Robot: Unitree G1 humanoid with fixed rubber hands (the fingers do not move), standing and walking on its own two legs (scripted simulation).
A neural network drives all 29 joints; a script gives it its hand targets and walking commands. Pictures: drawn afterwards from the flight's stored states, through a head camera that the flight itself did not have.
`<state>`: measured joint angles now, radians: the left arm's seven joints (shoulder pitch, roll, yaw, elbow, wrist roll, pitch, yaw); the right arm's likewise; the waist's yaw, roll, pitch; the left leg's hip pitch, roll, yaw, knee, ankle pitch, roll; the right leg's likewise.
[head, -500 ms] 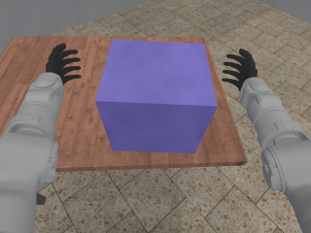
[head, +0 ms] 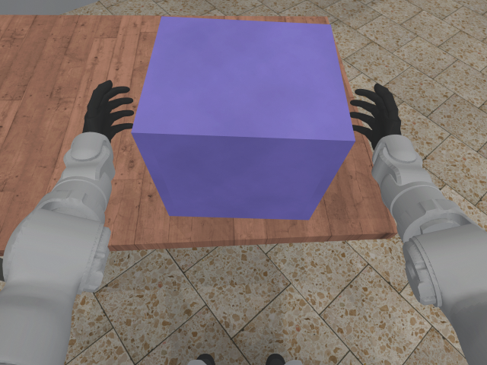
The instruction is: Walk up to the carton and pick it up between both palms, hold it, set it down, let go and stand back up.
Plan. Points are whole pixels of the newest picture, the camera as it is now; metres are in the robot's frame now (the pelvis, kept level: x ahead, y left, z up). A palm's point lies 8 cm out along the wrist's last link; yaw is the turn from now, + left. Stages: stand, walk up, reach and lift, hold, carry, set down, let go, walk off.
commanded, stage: reach and lift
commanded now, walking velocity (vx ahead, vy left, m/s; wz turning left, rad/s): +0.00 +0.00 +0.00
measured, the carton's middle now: (242, 128) +0.52 +0.01 +0.03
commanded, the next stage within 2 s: none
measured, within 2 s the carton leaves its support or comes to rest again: neither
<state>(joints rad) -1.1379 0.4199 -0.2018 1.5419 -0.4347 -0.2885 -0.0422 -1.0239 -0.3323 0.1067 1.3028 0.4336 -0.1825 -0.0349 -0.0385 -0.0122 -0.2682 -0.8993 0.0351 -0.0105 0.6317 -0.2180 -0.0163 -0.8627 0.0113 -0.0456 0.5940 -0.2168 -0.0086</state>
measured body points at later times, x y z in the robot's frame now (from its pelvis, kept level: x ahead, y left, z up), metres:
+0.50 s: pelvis +0.00 +0.00 -0.01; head +0.12 +0.02 +0.43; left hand +0.50 +0.21 +0.06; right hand +0.49 -0.18 +0.07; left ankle +0.02 +0.13 -0.71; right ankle +0.01 -0.11 -0.71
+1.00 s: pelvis +0.00 +0.00 +0.00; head +0.11 +0.02 +0.44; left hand +0.49 +0.20 +0.07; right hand +0.49 -0.17 +0.08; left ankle +0.02 +0.13 -0.71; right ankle +0.01 -0.11 -0.71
